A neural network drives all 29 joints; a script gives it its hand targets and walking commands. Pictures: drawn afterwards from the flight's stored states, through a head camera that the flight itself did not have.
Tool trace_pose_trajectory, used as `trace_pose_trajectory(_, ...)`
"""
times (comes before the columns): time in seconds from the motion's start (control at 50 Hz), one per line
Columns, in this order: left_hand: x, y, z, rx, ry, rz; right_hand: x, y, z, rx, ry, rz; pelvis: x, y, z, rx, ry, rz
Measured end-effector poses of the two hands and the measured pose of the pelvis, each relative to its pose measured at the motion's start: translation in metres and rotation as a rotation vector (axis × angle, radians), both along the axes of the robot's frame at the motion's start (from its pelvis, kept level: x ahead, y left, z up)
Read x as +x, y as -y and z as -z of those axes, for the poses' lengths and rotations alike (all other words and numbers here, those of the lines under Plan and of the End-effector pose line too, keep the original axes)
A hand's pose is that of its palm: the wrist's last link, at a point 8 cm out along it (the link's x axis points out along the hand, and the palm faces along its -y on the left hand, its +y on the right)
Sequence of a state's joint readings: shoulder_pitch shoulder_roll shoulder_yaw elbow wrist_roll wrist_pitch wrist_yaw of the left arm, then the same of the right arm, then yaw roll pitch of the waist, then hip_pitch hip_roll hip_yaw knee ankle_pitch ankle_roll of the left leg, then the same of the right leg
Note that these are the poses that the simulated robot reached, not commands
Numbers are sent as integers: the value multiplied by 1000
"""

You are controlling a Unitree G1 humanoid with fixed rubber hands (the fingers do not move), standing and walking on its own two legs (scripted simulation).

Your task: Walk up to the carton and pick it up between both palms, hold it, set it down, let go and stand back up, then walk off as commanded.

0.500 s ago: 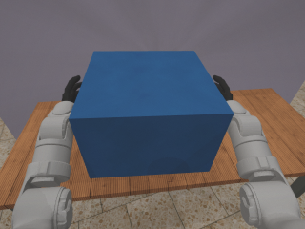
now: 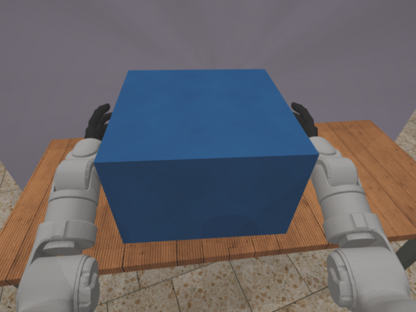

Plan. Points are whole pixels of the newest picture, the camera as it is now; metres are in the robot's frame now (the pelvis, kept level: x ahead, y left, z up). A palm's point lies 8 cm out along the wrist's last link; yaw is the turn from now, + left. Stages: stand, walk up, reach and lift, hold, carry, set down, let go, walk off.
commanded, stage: hold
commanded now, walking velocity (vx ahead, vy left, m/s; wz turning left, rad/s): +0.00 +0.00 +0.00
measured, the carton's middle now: (202, 146) +0.40 +0.01 +0.15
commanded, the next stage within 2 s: none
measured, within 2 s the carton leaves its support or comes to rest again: neither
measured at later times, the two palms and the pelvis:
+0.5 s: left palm (97, 144) +0.38 +0.20 +0.18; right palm (306, 141) +0.38 -0.19 +0.18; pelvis +0.00 +0.00 +0.00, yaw +0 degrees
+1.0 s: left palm (98, 144) +0.38 +0.20 +0.18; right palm (306, 141) +0.38 -0.19 +0.18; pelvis +0.00 +0.00 +0.00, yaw +0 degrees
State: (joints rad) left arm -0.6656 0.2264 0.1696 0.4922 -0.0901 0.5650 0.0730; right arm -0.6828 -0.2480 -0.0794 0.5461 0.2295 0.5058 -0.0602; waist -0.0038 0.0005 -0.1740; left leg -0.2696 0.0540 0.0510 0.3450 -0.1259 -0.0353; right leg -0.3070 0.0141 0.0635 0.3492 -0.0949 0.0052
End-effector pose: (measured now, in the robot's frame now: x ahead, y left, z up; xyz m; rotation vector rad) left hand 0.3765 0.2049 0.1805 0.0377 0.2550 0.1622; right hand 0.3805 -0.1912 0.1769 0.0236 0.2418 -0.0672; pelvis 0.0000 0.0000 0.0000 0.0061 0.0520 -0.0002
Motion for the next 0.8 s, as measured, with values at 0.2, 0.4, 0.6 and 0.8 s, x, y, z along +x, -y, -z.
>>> trace_pose_trajectory(0.2,-1,0,1,0,-1,1,0,0,-1,-2,1,0,0,0,0,0,1,0)
trace_pose_trajectory(0.4,-1,1,0,0,0,4,-1,1,-1,2,2,3,0,0,0,0,2,0)
trace_pose_trajectory(0.6,-1,1,1,0,-1,4,-1,1,-1,2,2,4,0,0,0,0,2,0)
trace_pose_trajectory(0.8,-1,2,1,0,-2,5,-1,2,-1,4,2,5,0,0,0,0,1,0)
